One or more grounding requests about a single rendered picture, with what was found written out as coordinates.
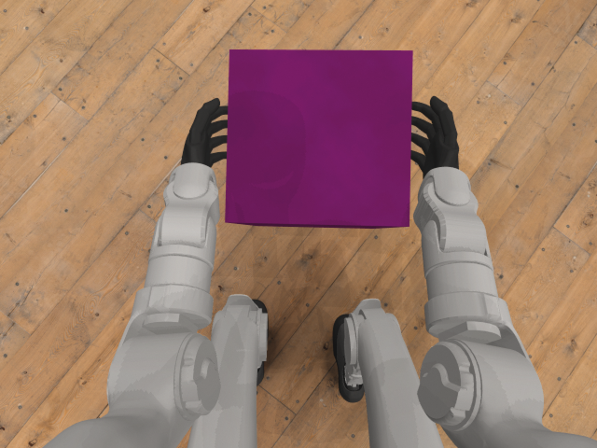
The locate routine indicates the left robot hand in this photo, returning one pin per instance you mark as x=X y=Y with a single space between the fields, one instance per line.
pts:
x=199 y=143

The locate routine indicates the left robot forearm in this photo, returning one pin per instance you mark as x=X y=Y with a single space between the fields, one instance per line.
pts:
x=176 y=295

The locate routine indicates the carton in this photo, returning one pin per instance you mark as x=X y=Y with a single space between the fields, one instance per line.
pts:
x=319 y=138

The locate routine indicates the left robot shin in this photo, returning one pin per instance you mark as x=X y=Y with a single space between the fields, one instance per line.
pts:
x=235 y=299

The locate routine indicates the right robot hand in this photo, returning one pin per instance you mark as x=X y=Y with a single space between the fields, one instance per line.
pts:
x=441 y=148

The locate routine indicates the right robot upper arm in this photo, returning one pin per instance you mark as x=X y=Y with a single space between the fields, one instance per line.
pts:
x=486 y=396

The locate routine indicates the right robot foot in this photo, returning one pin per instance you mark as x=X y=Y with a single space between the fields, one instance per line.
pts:
x=351 y=393

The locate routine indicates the left robot upper arm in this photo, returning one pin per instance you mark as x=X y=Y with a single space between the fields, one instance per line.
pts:
x=158 y=386

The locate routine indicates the right robot forearm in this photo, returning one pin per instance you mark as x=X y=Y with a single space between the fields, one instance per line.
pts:
x=463 y=301

